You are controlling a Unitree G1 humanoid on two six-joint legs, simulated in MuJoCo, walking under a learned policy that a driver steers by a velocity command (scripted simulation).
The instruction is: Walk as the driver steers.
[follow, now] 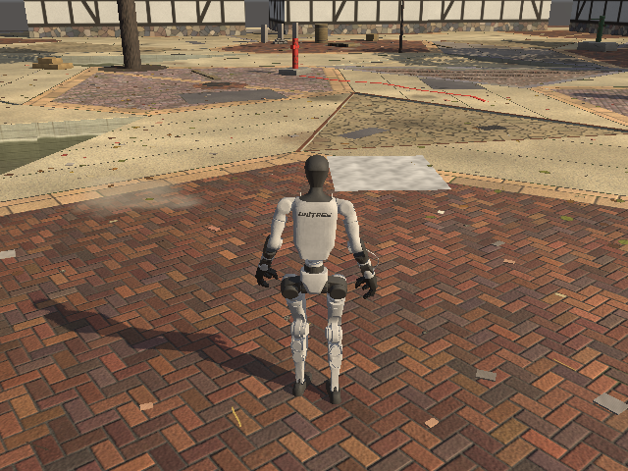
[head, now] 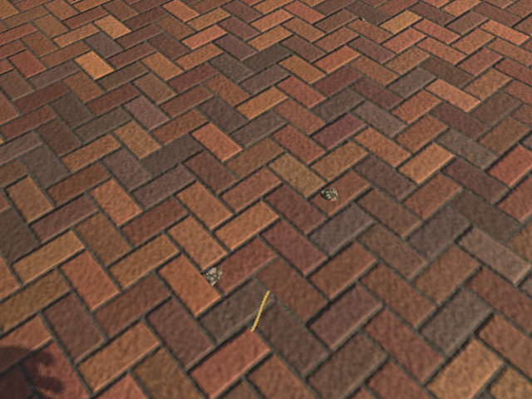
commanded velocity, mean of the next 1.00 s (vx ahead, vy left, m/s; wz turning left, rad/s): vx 0.00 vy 0.00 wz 0.59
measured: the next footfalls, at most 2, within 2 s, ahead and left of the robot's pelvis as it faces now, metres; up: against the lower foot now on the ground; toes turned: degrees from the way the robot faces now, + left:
left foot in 0.48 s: -0.01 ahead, +0.10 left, +0.00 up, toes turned +18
right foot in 1.04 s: +0.10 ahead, -0.05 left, +0.00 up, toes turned +40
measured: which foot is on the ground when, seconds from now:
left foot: down 0.00-0.00, up 0.02-0.46, down 0.48-1.00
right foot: down 0.00-0.48, up 0.50-1.00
